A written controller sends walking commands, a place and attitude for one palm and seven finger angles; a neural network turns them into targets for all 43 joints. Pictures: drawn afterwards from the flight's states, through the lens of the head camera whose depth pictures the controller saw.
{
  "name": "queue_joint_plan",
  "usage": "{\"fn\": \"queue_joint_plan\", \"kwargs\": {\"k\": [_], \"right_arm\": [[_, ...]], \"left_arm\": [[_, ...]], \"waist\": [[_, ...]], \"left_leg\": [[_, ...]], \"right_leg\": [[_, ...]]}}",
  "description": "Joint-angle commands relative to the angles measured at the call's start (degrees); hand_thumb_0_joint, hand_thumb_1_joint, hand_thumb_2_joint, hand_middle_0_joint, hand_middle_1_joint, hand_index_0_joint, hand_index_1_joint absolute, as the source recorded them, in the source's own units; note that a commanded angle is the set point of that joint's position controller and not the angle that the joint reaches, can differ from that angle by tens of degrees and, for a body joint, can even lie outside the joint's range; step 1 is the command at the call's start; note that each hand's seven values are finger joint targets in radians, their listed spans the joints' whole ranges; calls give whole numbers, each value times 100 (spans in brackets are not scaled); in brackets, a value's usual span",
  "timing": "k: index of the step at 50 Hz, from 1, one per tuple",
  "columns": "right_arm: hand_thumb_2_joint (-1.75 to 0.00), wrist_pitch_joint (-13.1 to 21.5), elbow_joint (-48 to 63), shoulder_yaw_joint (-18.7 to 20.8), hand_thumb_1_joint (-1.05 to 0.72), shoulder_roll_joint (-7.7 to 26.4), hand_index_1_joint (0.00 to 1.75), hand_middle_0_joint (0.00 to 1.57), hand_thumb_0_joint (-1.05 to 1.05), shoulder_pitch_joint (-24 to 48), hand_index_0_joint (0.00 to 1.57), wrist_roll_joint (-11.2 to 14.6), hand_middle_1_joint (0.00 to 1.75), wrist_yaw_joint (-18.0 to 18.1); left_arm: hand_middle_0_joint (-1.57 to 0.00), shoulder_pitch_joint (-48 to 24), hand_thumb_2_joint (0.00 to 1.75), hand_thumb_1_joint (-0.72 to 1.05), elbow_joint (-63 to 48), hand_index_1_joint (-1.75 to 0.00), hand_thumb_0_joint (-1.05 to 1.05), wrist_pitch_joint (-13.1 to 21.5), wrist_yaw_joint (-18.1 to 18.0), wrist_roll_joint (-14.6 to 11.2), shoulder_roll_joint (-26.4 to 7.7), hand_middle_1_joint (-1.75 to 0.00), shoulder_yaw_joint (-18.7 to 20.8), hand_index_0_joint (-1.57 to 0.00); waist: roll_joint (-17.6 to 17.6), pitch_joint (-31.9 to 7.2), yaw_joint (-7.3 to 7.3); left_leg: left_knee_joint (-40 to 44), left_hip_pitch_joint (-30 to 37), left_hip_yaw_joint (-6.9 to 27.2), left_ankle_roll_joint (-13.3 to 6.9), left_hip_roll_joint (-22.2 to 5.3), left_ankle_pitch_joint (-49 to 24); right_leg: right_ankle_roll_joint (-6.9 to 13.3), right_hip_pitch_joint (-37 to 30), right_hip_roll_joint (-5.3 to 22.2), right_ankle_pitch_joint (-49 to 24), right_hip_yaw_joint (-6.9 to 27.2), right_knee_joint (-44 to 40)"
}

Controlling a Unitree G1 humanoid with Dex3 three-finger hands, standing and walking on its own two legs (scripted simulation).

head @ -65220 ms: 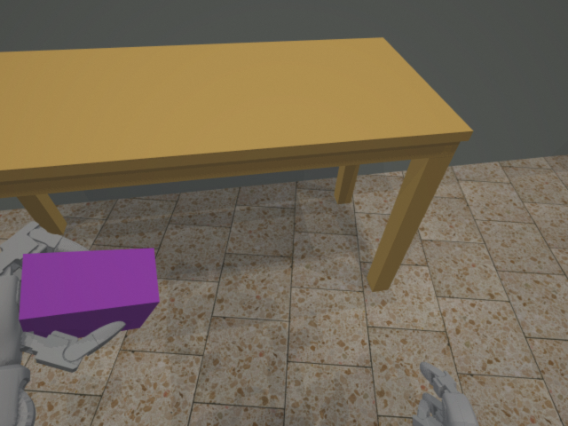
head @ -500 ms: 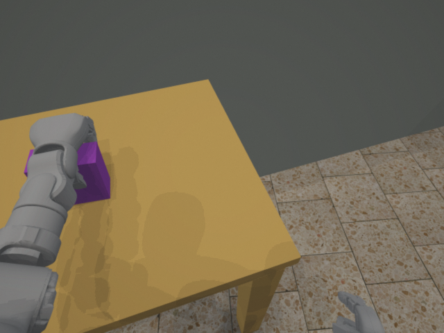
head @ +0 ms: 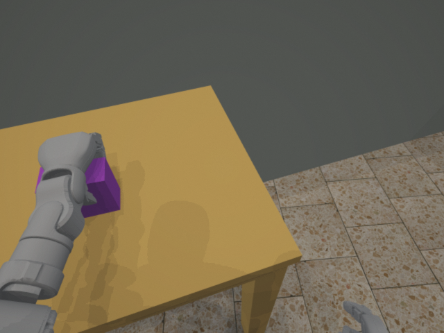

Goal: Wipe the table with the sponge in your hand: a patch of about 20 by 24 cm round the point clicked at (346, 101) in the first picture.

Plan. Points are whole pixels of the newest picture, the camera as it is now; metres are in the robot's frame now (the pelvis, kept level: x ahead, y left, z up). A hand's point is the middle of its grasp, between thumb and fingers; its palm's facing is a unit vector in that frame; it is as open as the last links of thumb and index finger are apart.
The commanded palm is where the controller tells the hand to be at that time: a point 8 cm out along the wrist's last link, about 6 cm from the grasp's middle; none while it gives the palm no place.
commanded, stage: wipe back along the first lane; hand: left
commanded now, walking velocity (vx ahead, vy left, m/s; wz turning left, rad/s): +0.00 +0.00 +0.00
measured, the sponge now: (86, 195) +0.35 +0.31 +0.04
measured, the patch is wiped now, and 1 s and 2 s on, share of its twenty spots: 1.00 1.00 1.00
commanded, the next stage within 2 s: lift the sponge slowly off the table in 1.10 s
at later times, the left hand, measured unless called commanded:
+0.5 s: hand (85, 194) +0.31 +0.27 +0.10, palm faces +0.05 -0.05 -1.00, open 10.0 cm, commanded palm +0.28 +0.26 +0.14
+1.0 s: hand (82, 218) +0.27 +0.25 +0.11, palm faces +0.08 -0.09 -0.99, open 10.0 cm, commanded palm +0.23 +0.25 +0.14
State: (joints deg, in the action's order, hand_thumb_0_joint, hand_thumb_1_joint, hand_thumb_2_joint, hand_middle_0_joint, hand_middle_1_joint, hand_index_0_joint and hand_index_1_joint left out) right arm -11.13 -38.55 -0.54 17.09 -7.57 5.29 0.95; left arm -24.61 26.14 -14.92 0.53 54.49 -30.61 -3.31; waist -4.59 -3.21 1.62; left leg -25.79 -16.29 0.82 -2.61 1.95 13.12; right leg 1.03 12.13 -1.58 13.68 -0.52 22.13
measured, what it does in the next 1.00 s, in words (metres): stands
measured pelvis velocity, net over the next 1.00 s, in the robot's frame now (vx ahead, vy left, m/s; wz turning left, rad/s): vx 0.00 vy -0.02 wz -0.02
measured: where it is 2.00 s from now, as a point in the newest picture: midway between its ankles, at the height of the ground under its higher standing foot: outside the picture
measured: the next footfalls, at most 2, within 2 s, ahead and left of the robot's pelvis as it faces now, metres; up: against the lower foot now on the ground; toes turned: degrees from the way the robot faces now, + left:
none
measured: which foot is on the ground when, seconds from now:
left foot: down 0.00-1.00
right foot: down 0.00-1.00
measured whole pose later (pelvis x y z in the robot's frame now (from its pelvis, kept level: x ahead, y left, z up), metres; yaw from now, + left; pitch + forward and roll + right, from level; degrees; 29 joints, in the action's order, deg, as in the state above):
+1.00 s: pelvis +0.00 -0.02 +0.00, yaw -1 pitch -1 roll +0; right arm -9.3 -36.0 -2.5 16.4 -1.9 4.7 0.1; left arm 2.1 -5.8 -24.4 -0.3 51.5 -27.3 -3.9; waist -6.4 -2.9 4.5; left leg -26.8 -11.5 -0.2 -1.5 1.0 14.5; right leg 2.1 8.9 -2.5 15.7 0.6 25.4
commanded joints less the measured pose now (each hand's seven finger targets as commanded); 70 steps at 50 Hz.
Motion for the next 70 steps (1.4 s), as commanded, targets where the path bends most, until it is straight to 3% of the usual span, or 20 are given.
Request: {"fn": "queue_joint_plan", "kwargs": {"k": [1,4,12,19,20,24,25,27,34,38,43,49,52,54,55,58,64,66,69,70], "right_arm": [[-90,219,884,212,-90,702,30,20,0,837,20,-10,30,42],[-90,234,973,173,-90,689,30,20,0,1013,20,-23,30,46],[-90,261,1037,121,-90,610,30,20,0,1173,20,-11,30,22],[-90,315,1145,96,-90,593,30,20,0,1412,20,-44,30,-30],[-90,321,1156,96,-90,545,30,20,0,1397,20,-44,30,-48],[-90,332,1158,78,-90,578,30,20,0,1567,20,-44,30,-46],[-90,331,1168,63,-90,545,30,20,0,1536,20,-35,30,-40],[-90,344,1148,62,-90,543,30,20,0,1580,20,-24,30,-23],[-90,422,1229,37,-90,519,30,20,0,1710,20,-56,30,-21],[-90,455,1237,41,-90,477,30,20,0,1669,20,-59,30,-46],[-90,467,1268,30,-90,469,30,20,0,1734,20,-68,30,-61],[-90,453,1271,17,-90,495,30,20,0,1867,20,-76,30,-22],[-90,487,1312,5,-90,452,30,20,0,1848,20,-70,30,-23],[-90,511,1340,15,-90,461,30,20,0,1920,20,-86,30,-38],[-90,521,1360,10,-90,416,30,20,0,1865,20,-81,30,-46],[-90,528,1336,17,-90,423,30,20,0,1878,20,-78,30,-48],[-90,546,1320,10,-90,461,30,20,0,2043,20,-115,30,27],[-90,576,1304,0,-90,409,30,20,0,1998,20,-104,30,43],[-90,589,1279,-4,-90,434,30,20,0,2107,20,-134,30,80],[-90,590,1277,-24,-90,393,30,20,0,2080,20,-117,30,90]], "left_arm": [[-120,-1195,130,10,-727,-160,0,-83,-15,-1,-933,-160,137,-120],[-120,-925,130,10,-972,-160,0,-144,-22,-14,-981,-160,281,-120],[-120,-691,130,10,-1326,-160,0,-373,-29,14,-590,-160,-71,-120],[-120,415,130,10,-2015,-160,0,-444,-35,-145,-668,-160,255,-120],[-120,464,130,10,-2170,-160,0,-464,-27,-164,-358,-160,-34,-120],[-120,585,130,10,-2458,-160,0,-681,-45,-157,-626,-160,192,-120],[-120,537,130,10,-2485,-160,0,-735,-28,-167,-410,-160,-30,-120],[-120,556,130,10,-2484,-160,0,-815,-16,-142,-443,-160,-27,-120],[-120,1210,130,10,-2953,-160,0,-839,42,-215,-531,-160,157,-120],[-120,1549,130,10,-3145,-160,0,-808,23,-228,-315,-160,20,-120],[-120,2053,130,10,-3456,-160,0,-871,-22,-319,-463,-160,259,-120],[-120,2173,130,10,-3724,-160,0,-1059,-48,-289,-744,-160,490,-120],[-120,2373,130,10,-3858,-160,0,-1059,-9,-325,-415,-160,202,-120],[-120,2671,130,10,-4100,-160,0,-1040,-27,-302,-553,-160,361,-120],[-120,2725,130,10,-4154,-160,0,-1030,-25,-336,-299,-160,159,-120],[-120,3024,130,10,-4180,-160,0,-1012,-39,-382,-421,-160,308,-120],[-120,2155,130,10,-4433,-160,0,-1162,-96,-184,-564,-160,260,-120],[-120,1929,130,10,-4408,-160,0,-1152,-96,-164,-375,-160,43,-120],[-120,1844,130,10,-4516,-160,0,-1124,-84,-144,-740,-160,360,-120],[-120,1692,130,10,-4507,-160,0,-1111,-79,-135,-620,-160,222,-120]], "waist": [[406,-1190,18],[409,-1226,135],[343,-1040,93],[502,-1198,273],[463,-1142,205],[433,-862,258],[529,-799,192],[551,-748,202],[546,-1021,319],[564,-952,307],[629,-795,351],[525,-578,389],[558,-611,363],[344,-713,439],[473,-756,398],[575,-583,433],[402,-455,405],[382,-534,384],[366,-723,462],[334,-721,406]], "left_leg": [[224,808,259,-44,-143,-1498],[269,767,282,-36,-128,-1520],[257,800,261,-34,-115,-1395],[183,786,274,-18,-83,-1759],[165,839,230,-23,-104,-1798],[243,738,270,-25,-93,-1554],[239,711,234,-40,-87,-1504],[256,709,227,-39,-77,-1396],[190,775,231,-51,-46,-1547],[122,758,182,-45,-42,-1592],[82,648,153,-32,-31,-1602],[146,615,201,-33,-43,-1327],[114,623,181,-43,-43,-1323],[113,689,221,-31,-39,-1366],[91,662,181,-45,-45,-1364],[95,599,201,-32,-51,-1224],[244,705,271,-46,-79,-913],[269,743,256,-63,-77,-923],[302,832,304,-70,-60,-931],[291,805,260,-67,-61,-941]], "right_leg": [[333,-209,-25,-1268,50,-137],[365,-329,-23,-1312,104,-111],[357,-260,-30,-1202,96,-110],[369,-636,-24,-1867,286,29],[337,-587,-16,-1871,189,34],[363,-516,-40,-1639,313,-19],[333,-513,-23,-1585,224,-24],[320,-463,-22,-1457,260,-59],[334,-743,-14,-1835,421,48],[299,-707,-1,-1959,393,90],[270,-768,25,-2191,474,146],[299,-610,-16,-1645,588,74],[267,-611,15,-1663,526,86],[308,-655,-15,-1635,605,118],[277,-681,6,-1655,510,154],[257,-590,7,-1511,555,107],[320,-327,-60,-814,593,-49],[307,-378,-35,-798,473,-33],[346,-533,-61,-801,611,-60],[322,-541,-27,-784,541,-31]]}}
